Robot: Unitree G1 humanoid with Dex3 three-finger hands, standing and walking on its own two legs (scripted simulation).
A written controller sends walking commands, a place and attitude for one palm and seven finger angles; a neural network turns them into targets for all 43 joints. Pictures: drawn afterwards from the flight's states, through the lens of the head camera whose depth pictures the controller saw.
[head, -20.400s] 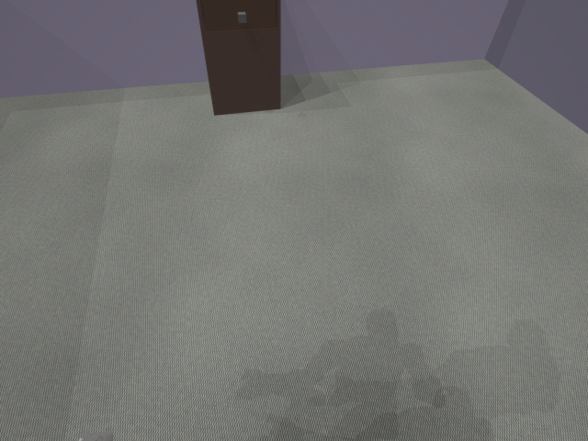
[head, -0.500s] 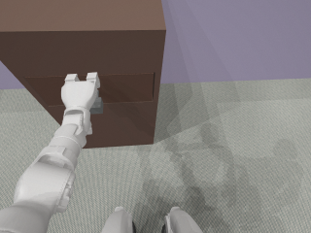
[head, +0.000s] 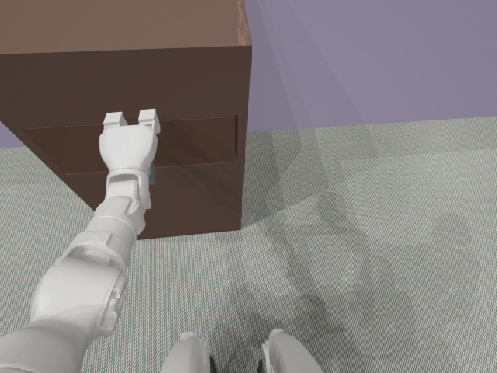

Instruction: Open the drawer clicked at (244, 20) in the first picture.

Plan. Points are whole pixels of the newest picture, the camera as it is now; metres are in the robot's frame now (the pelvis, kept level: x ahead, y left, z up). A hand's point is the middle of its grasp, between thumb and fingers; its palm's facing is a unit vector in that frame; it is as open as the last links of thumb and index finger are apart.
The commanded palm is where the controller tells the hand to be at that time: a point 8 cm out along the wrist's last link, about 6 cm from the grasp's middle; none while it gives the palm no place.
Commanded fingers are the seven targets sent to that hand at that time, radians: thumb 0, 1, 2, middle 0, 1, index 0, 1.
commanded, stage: re-aim the fingers above the handle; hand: left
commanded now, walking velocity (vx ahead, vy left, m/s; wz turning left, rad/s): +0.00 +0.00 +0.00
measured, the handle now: (143, 163) +0.53 +0.17 -0.09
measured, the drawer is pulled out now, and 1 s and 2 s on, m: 0.00 0.00 0.00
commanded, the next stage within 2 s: lower the fingers behind the handle in 0.74 s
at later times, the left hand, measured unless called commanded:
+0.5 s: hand (128, 167) +0.48 +0.18 -0.03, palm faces -0.04 +0.01 -1.00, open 13.8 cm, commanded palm +0.47 +0.15 +0.03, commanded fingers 0.00 -0.50 0.30 -0.30 -1.20 -0.30 -1.20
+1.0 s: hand (131, 173) +0.47 +0.17 -0.04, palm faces -0.10 -0.02 -0.99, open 13.8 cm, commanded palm +0.47 +0.16 +0.01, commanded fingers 0.00 -0.50 0.30 -0.30 -1.20 -0.30 -1.20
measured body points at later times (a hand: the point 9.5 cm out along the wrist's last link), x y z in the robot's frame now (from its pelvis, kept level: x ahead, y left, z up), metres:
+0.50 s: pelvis +0.00 +0.00 +0.00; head +0.13 +0.00 +0.43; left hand +0.48 +0.17 +0.02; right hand +0.02 -0.26 -0.13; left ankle +0.02 +0.10 -0.65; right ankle -0.01 -0.10 -0.65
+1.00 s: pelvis +0.00 +0.00 +0.00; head +0.13 +0.01 +0.43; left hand +0.47 +0.17 +0.02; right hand +0.01 -0.26 -0.13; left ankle +0.02 +0.10 -0.65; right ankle -0.01 -0.10 -0.65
